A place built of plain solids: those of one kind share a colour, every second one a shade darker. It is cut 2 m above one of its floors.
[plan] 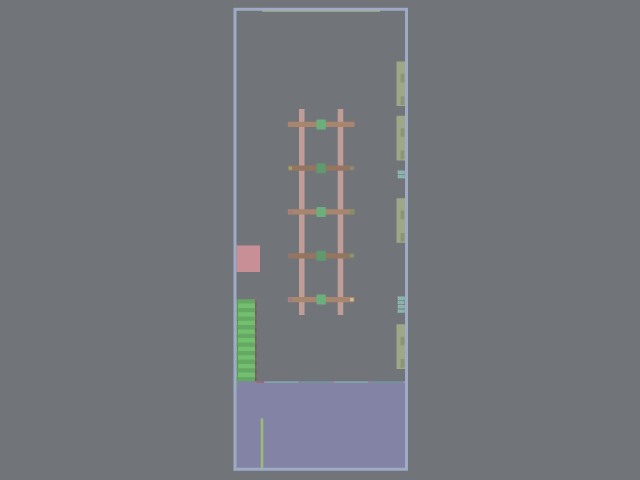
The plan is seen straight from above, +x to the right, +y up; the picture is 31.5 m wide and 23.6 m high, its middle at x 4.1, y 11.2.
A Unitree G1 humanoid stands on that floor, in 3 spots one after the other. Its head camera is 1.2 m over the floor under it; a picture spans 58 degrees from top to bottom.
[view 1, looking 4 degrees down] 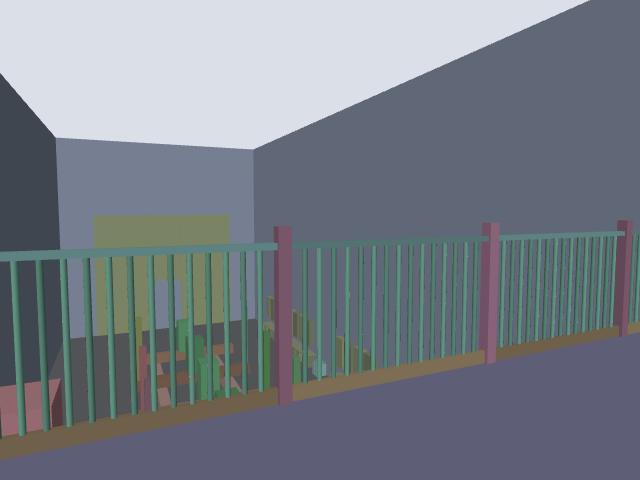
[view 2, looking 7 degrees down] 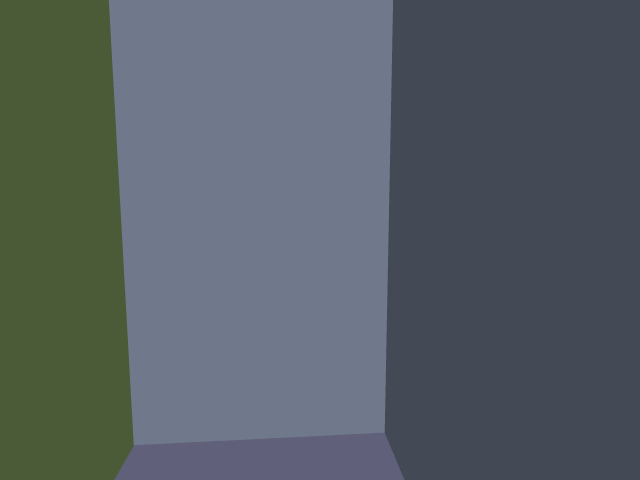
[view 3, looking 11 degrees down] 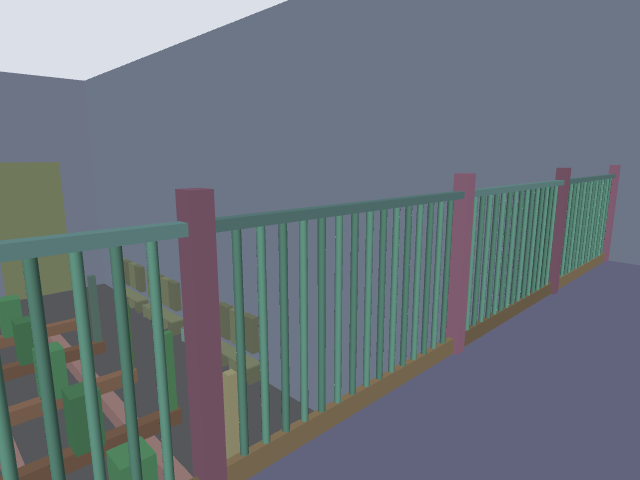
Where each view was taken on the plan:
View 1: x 2.20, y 1.73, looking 65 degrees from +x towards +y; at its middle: wall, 14.43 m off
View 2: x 0.49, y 1.96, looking -95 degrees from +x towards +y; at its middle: wall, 1.98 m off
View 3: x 2.45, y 2.97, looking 46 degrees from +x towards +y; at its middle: guard_bal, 1.75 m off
